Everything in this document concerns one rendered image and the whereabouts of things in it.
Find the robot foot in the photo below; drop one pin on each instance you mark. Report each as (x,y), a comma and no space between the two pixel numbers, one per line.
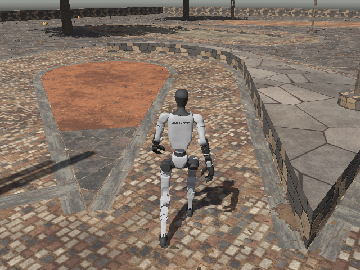
(189,212)
(163,240)

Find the right robot foot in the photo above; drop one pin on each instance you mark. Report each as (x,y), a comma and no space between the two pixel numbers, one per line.
(189,212)

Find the left robot forearm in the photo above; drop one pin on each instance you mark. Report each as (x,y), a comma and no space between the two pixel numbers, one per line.
(155,144)

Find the left robot foot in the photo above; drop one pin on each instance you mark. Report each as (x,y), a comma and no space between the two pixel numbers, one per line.
(163,240)

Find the right robot hand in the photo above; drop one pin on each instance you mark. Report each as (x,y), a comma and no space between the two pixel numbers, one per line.
(211,173)

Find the right robot forearm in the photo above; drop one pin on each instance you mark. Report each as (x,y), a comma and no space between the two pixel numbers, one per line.
(206,154)

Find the robot left upper arm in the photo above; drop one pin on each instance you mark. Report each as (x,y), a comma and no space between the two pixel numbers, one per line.
(163,118)

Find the robot right upper arm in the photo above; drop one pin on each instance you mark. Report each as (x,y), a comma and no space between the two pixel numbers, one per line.
(198,119)

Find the left robot hand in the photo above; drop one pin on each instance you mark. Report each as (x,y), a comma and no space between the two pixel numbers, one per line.
(158,152)

